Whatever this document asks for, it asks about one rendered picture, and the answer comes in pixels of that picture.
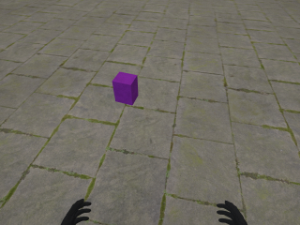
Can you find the carton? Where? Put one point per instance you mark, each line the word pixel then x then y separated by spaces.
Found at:
pixel 125 88

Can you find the robot left hand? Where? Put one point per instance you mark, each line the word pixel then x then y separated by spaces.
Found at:
pixel 71 216

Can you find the robot right hand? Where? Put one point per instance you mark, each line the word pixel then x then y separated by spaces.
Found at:
pixel 235 215

